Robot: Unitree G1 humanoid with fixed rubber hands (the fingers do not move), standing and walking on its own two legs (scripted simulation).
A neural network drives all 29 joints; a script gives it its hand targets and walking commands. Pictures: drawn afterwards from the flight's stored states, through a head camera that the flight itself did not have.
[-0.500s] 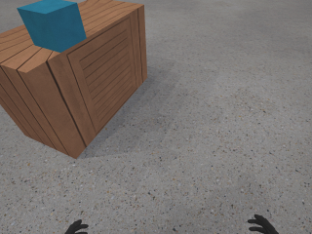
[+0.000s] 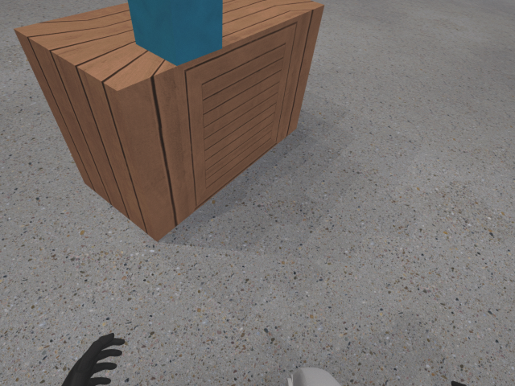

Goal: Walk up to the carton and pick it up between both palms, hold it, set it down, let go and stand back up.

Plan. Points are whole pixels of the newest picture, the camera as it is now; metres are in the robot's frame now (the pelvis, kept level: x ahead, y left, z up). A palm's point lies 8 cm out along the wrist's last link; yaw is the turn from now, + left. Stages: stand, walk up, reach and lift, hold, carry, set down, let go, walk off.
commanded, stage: walk up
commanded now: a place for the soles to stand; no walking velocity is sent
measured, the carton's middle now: (177, 16) +1.16 +0.22 +0.09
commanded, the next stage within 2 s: none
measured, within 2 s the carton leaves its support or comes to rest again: neither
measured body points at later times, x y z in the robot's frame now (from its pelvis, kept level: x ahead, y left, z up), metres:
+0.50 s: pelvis +0.17 -0.05 -0.01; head +0.18 -0.03 +0.44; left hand +0.21 +0.25 -0.10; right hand +0.34 -0.34 -0.09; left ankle +0.24 +0.11 -0.70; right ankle +0.14 -0.18 -0.72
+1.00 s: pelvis +0.35 -0.10 -0.02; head +0.34 -0.08 +0.43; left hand +0.31 +0.21 -0.11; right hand +0.59 -0.36 -0.08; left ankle +0.32 +0.08 -0.67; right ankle +0.35 -0.21 -0.72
